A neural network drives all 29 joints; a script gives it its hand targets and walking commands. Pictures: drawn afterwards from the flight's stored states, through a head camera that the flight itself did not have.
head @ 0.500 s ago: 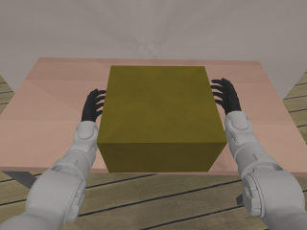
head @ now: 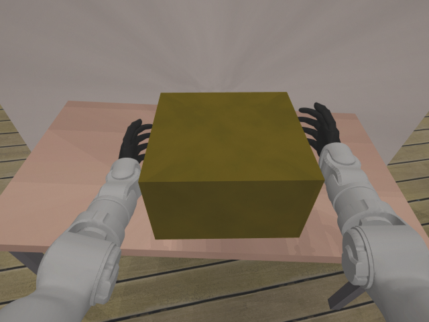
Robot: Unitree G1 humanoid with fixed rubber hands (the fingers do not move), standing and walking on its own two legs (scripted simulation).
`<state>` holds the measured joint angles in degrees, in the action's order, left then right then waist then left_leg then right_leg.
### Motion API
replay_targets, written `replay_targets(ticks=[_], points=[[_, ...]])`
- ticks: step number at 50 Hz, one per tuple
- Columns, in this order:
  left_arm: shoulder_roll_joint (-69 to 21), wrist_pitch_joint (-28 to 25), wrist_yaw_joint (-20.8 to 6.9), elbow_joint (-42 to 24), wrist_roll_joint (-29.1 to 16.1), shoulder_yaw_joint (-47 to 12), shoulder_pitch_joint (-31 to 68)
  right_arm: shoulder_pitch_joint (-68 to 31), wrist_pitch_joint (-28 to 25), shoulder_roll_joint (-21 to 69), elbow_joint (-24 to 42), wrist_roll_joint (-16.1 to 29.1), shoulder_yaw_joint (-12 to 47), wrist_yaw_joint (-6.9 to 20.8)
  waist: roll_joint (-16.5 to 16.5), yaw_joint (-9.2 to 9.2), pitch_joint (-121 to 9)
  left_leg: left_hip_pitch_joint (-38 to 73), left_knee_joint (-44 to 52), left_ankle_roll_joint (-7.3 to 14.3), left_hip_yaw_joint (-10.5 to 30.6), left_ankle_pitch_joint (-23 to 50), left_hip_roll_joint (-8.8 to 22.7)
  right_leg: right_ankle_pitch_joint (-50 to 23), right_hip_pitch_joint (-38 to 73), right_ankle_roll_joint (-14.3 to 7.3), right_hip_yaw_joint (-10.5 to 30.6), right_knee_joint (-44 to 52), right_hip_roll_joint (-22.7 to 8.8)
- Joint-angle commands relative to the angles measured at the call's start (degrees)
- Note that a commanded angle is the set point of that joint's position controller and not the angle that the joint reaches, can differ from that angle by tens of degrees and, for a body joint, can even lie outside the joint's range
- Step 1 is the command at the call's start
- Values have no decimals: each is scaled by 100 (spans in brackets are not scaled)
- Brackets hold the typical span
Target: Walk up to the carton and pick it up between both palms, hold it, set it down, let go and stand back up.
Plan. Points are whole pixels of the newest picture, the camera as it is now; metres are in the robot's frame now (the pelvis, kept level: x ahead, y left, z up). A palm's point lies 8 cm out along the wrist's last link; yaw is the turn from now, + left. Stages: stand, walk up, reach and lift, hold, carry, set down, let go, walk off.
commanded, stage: reach and lift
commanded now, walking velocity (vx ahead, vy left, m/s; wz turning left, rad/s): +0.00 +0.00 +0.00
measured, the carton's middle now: (225, 160) +0.45 +0.00 +0.07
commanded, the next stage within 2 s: hold in 1.60 s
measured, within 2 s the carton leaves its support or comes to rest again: neither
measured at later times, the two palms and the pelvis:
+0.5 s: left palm (128, 137) +0.40 +0.18 +0.16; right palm (344, 132) +0.42 -0.20 +0.18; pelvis +0.00 -0.01 +0.02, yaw +1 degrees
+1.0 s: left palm (121, 122) +0.40 +0.19 +0.19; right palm (344, 125) +0.42 -0.19 +0.20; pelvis +0.01 -0.01 +0.02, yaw +1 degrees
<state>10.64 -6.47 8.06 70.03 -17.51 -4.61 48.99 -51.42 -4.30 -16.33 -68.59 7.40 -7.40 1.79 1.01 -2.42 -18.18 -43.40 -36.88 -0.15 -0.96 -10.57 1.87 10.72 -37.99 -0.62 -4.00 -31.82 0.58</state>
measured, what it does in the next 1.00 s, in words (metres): stands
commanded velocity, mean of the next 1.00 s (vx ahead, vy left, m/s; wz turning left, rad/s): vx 0.00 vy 0.00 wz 0.00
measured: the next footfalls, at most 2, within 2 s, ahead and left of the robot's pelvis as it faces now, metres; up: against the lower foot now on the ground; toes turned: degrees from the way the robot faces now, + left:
none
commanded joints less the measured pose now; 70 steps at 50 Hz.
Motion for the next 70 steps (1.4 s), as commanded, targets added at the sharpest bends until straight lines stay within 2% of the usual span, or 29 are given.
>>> replay_targets(ticks=[1, 3, 6, 7, 8, 9, 10, 11, 14, 20, 23, 29, 32, 35, 36, 38, 41, 46, 48, 49, 51, 54, 55, 57, 60, 62, 65, 66, 70], points=[[-4089, -199, -748, -3833, 362, -1409, 4792, -3294, 254, 4008, 1737, 615, 1570, 718, 446, 703, -3388, 3548, 1008, -491, 612, 1843, -241, -1741, 2235, 11, 280, 683, 256], [-4161, 7, -734, -3887, 381, -1426, 4627, -3427, 360, 3843, 1953, 677, 1573, 726, 506, 687, -3234, 3674, 1056, -538, 665, 1967, -206, -1645, 2211, -22, 248, 734, 298], [-4097, 319, -737, -4032, 490, -1300, 4449, -3471, 547, 3758, 2138, 753, 1542, 750, 524, 630, -2979, 3782, 1237, -480, 661, 1701, -215, -1372, 2299, -42, 256, 905, 291], [-4020, 432, -776, -3810, 565, -1126, 4330, -3447, 642, 3705, 2049, 720, 1481, 741, 450, 601, -2719, 3766, 1312, -433, 639, 1592, -219, -1308, 2344, -32, 279, 972, 262], [-3966, 498, -798, -3960, 604, -1070, 4396, -3467, 688, 3713, 2048, 694, 1469, 757, 464, 599, -2680, 3748, 1382, -420, 640, 1497, -225, -1252, 2442, -45, 288, 1007, 246], [-3918, 602, -845, -3835, 653, -958, 4233, -3429, 767, 3670, 2042, 669, 1438, 756, 317, 602, -2510, 3741, 1452, -383, 647, 1357, -211, -1165, 2502, -33, 276, 1038, 239], [-3975, 642, -844, -4009, 588, -983, 4287, -3557, 772, 3747, 2245, 712, 1442, 764, 299, 579, -2642, 3746, 1476, -369, 653, 1374, -212, -1198, 2566, -37, 296, 1046, 236], [-3935, 683, -863, -4096, 617, -941, 4444, -3507, 820, 3770, 2149, 680, 1399, 756, 371, 627, -2568, 3765, 1516, -371, 626, 1331, -238, -1210, 2625, -24, 289, 1070, 223], [-4032, 810, -845, -4325, 603, -912, 4453, -3725, 883, 3913, 2405, 730, 1451, 793, 306, 495, -2650, 3887, 1586, -348, 626, 1287, -234, -1126, 2657, -34, 329, 1123, 236], [-3849, 1111, -1040, -3945, 762, -482, 4181, -3665, 1046, 4026, 2342, 626, 1347, 705, 62, 461, -2197, 3619, 1803, -179, 490, 766, -283, -908, 2977, 18, 395, 1233, 147], [-3671, 1204, -1214, -3775, 942, -179, 4201, -3647, 1118, 4125, 2152, 495, 1236, 658, -42, 443, -1740, 3410, 2009, -85, 391, 246, -314, -414, 3065, 55, 451, 1349, 62], [-3621, 1233, -1354, -3973, 792, -314, 4521, -3838, 1090, 4294, 2609, 360, 1124, 532, -77, 569, -2086, 3440, 2017, -66, 295, 277, -350, -366, 3217, 77, 480, 1392, 43], [-3539, 1274, -1382, -4004, 827, -209, 4364, -3819, 1128, 4366, 2863, 455, 1263, 462, -142, 493, -2127, 3485, 1977, -25, 276, 401, -366, -564, 3332, 98, 513, 1386, 19], [-3302, 1380, -1530, -3499, 1082, 205, 4037, -3712, 1262, 4336, 2749, 404, 1286, 371, -366, 427, -1623, 3214, 2082, 82, 197, 162, -406, -285, 3459, 160, 592, 1452, -37], [-3305, 1389, -1565, -3730, 1047, 116, 4136, -3599, 1290, 4329, 2743, 400, 1288, 363, -304, 502, -1701, 3275, 2072, 64, 184, 280, -404, -398, 3534, 143, 563, 1428, -25], [-3412, 1438, -1595, -3970, 958, -55, 4180, -3762, 1266, 4375, 3108, 434, 1341, 311, -232, 544, -1993, 3424, 2021, 18, 198, 488, -413, -637, 3620, 141, 545, 1423, -7], [-3510, 1459, -1544, -4306, 813, -283, 4354, -3745, 1327, 4325, 3282, 519, 1380, 273, -76, 614, -2327, 3708, 1941, -69, 260, 651, -379, -884, 3494, 111, 486, 1402, 56], [-3515, 1787, -1593, -4149, 1063, -71, 3646, -3458, 1519, 4096, 3403, 607, 1477, 194, -126, 589, -1934, 3882, 1946, -92, 308, 916, -369, -1071, 3537, 98, 476, 1484, 96], [-3549, 1868, -1605, -4408, 1013, -143, 3612, -3525, 1534, 4084, 3719, 711, 1593, 165, -130, 599, -2090, 3972, 1893, -99, 304, 1147, -382, -1345, 3650, 108, 495, 1462, 112], [-3550, 1934, -1622, -4303, 1062, -91, 3589, -3503, 1592, 4058, 3680, 702, 1540, 143, -137, 601, -1966, 3964, 1913, -111, 304, 990, -373, -1167, 3592, 110, 483, 1503, 120], [-3609, 2010, -1597, -4756, 997, -228, 3675, -3408, 1639, 3964, 3765, 759, 1526, 159, 53, 669, -2110, 4159, 1852, -170, 342, 1252, -361, -1353, 3530, 71, 453, 1486, 155], [-3764, 2171, -1565, -4935, 972, -380, 3484, -3459, 1702, 3879, 4073, 855, 1623, 162, 58, 691, -2154, 4335, 1798, -232, 395, 1525, -321, -1490, 3504, 31, 436, 1489, 207], [-3774, 2255, -1594, -4724, 1049, -267, 3368, -3445, 1748, 3816, 3978, 815, 1554, 161, -14, 717, -1907, 4294, 1831, -205, 393, 1362, -326, -1339, 3457, 44, 436, 1555, 191], [-3678, 2343, -1634, -4749, 1107, -218, 3400, -3275, 1824, 3781, 3782, 758, 1485, 165, 22, 765, -1709, 4221, 1895, -216, 373, 1193, -331, -1218, 3470, 25, 450, 1588, 158], [-3814, 2425, -1614, -5010, 1027, -337, 3461, -3524, 1823, 3826, 4123, 825, 1531, 187, 35, 728, -1931, 4247, 1901, -226, 390, 1186, -313, -1202, 3516, -6, 444, 1584, 181], [-3826, 2456, -1583, -5218, 972, -401, 3511, -3374, 1855, 3803, 4099, 879, 1531, 200, 160, 789, -1935, 4363, 1850, -261, 414, 1357, -314, -1384, 3499, 7, 444, 1572, 182], [-3825, 2576, -1617, -4946, 1078, -244, 3414, -3422, 1938, 3757, 4038, 783, 1452, 207, -18, 746, -1660, 4214, 1964, -203, 388, 1011, -302, -1050, 3398, -2, 432, 1647, 165], [-3851, 2599, -1631, -5058, 1040, -336, 3439, -3438, 1934, 3777, 4071, 777, 1460, 206, 21, 813, -1733, 4213, 1958, -212, 401, 1026, -317, -1120, 3487, -6, 444, 1641, 153], [-3877, 2687, -1643, -5035, 1036, -263, 3399, -3623, 1961, 3806, 4226, 802, 1488, 222, -62, 732, -1685, 4159, 1982, -151, 371, 921, -322, -1029, 3459, 8, 470, 1674, 151]])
